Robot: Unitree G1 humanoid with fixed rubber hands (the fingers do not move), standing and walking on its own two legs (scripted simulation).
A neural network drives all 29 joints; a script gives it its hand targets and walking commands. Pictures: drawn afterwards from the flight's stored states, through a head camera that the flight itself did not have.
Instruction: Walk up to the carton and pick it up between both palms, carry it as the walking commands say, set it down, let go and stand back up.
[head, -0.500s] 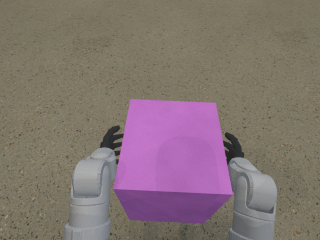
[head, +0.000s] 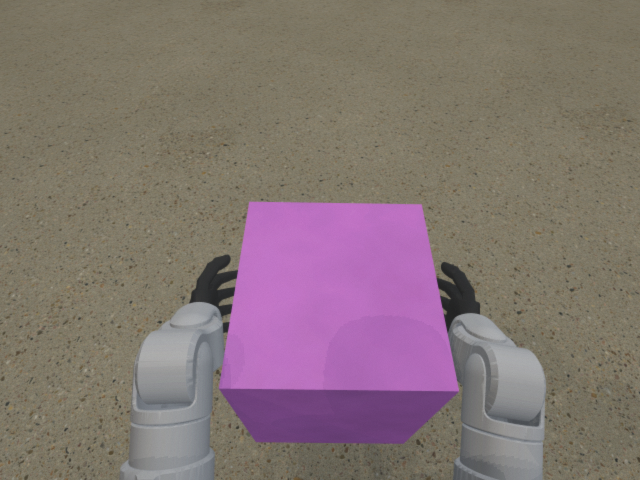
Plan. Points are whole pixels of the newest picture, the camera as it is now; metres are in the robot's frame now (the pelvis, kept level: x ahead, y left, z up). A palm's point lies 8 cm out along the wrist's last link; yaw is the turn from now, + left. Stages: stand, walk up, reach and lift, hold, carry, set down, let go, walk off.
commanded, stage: carry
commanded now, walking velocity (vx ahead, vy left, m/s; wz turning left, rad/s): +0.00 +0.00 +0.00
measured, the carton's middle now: (332, 332) +0.28 +0.01 +0.04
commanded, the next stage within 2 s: none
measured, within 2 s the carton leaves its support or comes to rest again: neither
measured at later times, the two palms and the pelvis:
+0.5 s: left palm (239, 186) +0.53 +0.18 +0.07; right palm (416, 198) +0.52 -0.11 +0.07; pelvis +0.24 +0.04 +0.00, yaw +6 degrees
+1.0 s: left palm (259, 99) +0.88 +0.22 +0.04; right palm (384, 102) +0.90 -0.07 +0.04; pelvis +0.59 +0.05 +0.02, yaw +9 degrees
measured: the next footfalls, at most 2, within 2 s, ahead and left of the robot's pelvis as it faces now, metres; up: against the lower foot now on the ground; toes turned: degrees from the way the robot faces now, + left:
left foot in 0.16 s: +0.07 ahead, +0.11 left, +0.00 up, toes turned +1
right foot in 0.32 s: +0.10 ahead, -0.08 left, +0.00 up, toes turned -4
